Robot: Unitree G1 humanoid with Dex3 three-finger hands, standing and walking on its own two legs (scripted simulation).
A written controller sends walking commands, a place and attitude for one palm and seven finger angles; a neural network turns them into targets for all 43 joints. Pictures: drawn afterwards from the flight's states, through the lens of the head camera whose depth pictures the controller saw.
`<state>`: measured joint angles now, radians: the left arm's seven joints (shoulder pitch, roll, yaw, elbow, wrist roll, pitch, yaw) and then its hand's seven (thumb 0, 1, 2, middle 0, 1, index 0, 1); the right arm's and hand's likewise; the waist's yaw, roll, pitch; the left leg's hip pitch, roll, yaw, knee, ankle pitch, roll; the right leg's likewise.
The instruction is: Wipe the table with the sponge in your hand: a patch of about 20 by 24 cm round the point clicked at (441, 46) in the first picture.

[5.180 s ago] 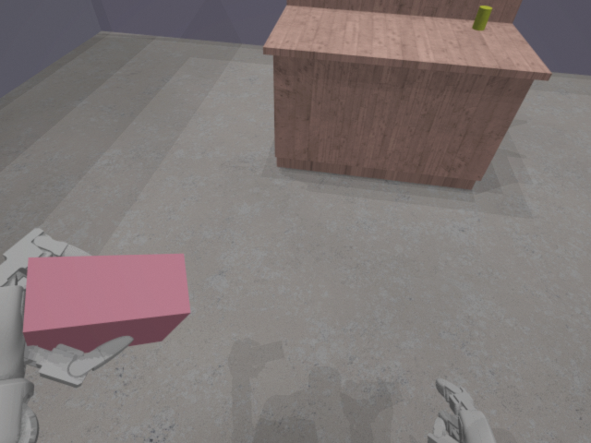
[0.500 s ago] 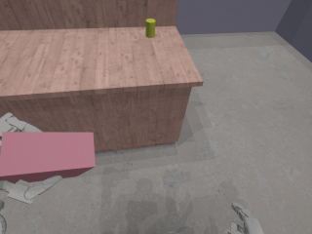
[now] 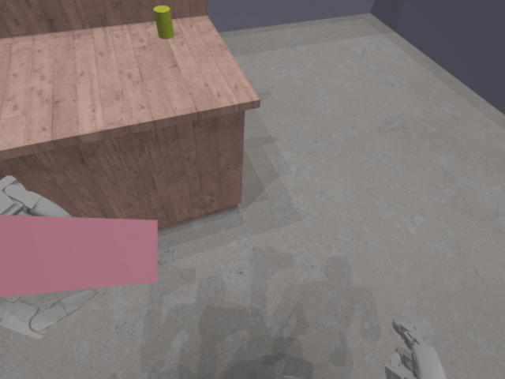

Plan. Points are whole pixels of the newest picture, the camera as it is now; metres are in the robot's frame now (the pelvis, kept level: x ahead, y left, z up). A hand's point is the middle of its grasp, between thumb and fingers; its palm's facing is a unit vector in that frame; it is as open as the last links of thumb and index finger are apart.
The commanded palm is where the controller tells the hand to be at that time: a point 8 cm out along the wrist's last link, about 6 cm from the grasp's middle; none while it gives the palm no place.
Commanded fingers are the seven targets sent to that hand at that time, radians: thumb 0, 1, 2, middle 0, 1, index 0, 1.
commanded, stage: take the last steps up to it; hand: left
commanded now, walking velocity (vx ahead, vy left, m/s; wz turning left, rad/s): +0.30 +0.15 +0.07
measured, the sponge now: (96, 257) +0.23 +0.18 +0.15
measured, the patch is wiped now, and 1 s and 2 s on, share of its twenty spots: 0.00 0.00 0.00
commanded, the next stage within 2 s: none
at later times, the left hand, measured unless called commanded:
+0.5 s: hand (62, 248) +0.23 +0.21 +0.18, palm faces +0.34 -0.78 -0.52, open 10.5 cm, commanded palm +0.17 +0.26 +0.19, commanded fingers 0.00 0.10 1.30 -1.20 -1.60 -1.20 -1.60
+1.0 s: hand (58, 176) +0.31 +0.24 +0.19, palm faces +0.39 -0.76 -0.52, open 10.5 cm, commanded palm +0.26 +0.30 +0.19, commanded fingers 0.00 0.10 1.30 -1.20 -1.60 -1.20 -1.60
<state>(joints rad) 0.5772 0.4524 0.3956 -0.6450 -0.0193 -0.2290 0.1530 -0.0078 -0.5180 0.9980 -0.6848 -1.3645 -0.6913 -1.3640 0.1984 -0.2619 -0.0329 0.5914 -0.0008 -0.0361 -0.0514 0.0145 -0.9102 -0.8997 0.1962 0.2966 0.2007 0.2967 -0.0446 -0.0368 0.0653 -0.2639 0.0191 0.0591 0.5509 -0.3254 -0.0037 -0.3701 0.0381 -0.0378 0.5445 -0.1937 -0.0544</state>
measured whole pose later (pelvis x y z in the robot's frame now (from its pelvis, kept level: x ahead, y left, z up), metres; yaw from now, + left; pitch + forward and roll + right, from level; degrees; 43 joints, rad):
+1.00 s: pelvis +0.11 +0.01 -0.01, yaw +1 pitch -1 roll +0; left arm 0.48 0.40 0.35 -0.51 0.00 -0.25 0.14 -0.01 -0.52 1.00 -0.68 -1.37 -0.69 -1.37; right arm 0.21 -0.16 0.02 0.63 0.00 -0.10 -0.04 0.01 -0.90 -0.90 0.20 0.30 0.21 0.30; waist 0.00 0.06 0.05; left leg -0.26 0.07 0.12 0.72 -0.41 0.01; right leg -0.33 -0.04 -0.19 0.62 -0.27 -0.05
